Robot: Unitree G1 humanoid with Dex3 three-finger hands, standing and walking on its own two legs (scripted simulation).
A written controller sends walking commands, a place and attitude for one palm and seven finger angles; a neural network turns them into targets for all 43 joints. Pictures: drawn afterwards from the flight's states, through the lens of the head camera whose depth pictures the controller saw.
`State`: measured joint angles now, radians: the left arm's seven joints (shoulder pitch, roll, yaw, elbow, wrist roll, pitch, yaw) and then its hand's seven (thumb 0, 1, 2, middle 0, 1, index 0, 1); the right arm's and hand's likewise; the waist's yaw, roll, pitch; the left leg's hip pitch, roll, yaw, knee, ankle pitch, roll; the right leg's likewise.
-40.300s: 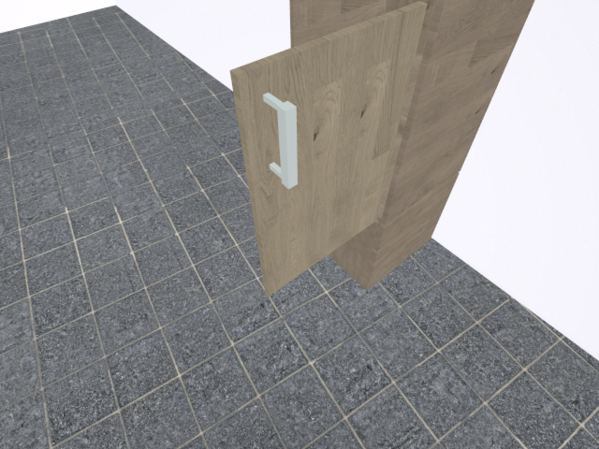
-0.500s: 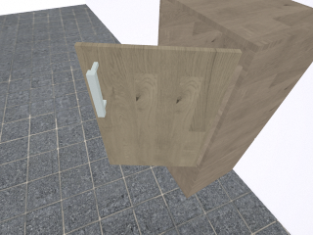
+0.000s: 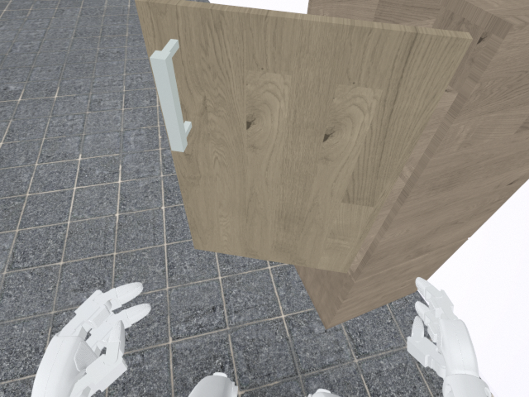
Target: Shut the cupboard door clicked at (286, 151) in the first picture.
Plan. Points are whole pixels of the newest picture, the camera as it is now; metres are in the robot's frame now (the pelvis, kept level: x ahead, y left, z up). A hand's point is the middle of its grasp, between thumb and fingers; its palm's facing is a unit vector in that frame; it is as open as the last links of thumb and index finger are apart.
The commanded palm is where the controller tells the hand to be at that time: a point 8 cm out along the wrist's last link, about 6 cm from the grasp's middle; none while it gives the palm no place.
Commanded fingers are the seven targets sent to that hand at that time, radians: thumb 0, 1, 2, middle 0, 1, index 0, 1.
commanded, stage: raise the hand and make a fist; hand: left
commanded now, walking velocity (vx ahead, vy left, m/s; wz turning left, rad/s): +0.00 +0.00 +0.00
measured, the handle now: (175, 99) +0.46 +0.19 +0.20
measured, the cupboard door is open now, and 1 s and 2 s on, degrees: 60 60 60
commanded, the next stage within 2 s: bring the fist close to the handle in 1.46 s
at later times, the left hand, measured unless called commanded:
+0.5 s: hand (121, 288) +0.21 +0.20 +0.12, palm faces -0.02 -1.00 -0.05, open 3.7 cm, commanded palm +0.18 +0.25 +0.13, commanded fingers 0.00 0.90 0.90 -1.08 -1.26 -1.08 -1.26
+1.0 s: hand (103, 217) +0.26 +0.21 +0.19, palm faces +0.01 -1.00 -0.08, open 3.1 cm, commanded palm +0.23 +0.25 +0.21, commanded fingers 0.00 0.90 0.90 -1.30 -1.50 -1.30 -1.50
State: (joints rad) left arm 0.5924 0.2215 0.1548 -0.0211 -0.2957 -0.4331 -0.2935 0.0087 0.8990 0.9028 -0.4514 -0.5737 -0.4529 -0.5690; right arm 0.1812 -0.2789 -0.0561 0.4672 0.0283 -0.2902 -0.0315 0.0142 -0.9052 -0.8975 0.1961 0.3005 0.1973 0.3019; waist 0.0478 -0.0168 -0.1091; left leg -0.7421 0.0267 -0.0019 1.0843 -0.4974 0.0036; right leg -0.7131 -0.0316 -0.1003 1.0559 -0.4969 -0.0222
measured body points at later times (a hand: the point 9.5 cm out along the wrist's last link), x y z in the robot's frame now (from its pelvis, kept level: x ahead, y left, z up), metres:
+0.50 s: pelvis +0.02 +0.00 +0.03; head +0.05 +0.00 +0.48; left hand +0.21 +0.25 +0.13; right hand +0.18 -0.24 -0.04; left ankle +0.03 +0.12 -0.67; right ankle +0.02 -0.11 -0.67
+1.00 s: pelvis +0.03 +0.01 +0.06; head +0.01 +0.00 +0.51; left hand +0.25 +0.27 +0.20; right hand +0.23 -0.19 +0.00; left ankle +0.03 +0.12 -0.67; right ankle +0.02 -0.11 -0.67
